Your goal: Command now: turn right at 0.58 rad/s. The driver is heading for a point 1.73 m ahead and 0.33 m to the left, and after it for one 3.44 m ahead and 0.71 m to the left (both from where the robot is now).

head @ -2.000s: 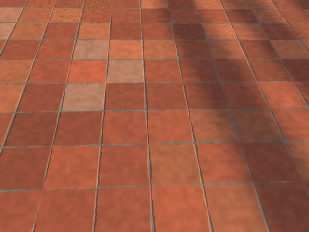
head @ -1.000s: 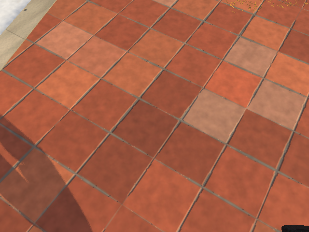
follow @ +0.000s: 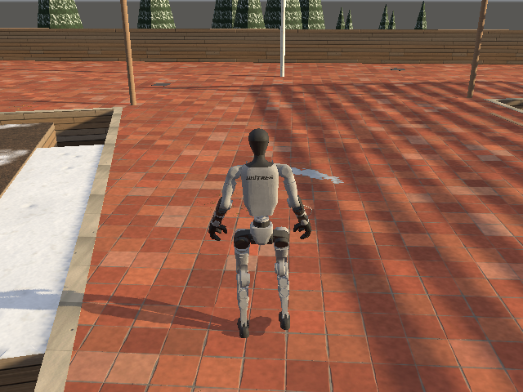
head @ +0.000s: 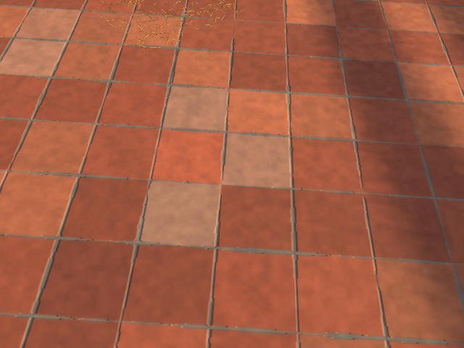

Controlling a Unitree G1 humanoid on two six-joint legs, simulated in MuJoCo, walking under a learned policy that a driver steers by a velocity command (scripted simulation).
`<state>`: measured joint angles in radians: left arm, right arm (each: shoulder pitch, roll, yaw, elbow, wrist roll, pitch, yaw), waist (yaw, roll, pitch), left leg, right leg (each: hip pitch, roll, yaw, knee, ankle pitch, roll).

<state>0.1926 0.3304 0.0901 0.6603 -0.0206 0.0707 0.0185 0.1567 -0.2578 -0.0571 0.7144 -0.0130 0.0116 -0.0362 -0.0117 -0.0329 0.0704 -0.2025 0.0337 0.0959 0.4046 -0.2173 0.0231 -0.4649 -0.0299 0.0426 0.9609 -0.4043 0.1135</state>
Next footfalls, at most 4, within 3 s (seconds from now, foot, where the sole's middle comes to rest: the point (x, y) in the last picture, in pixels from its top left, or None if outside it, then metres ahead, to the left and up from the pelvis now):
0.14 right None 0.03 -0.15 -0.78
0.66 left None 0.00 0.08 -0.78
1.18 right None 0.27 -0.06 -0.78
1.62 left None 0.42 0.28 -0.78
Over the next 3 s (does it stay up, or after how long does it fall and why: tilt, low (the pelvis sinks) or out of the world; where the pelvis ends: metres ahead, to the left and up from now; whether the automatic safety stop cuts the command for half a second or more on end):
stays up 1.07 0.19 0.00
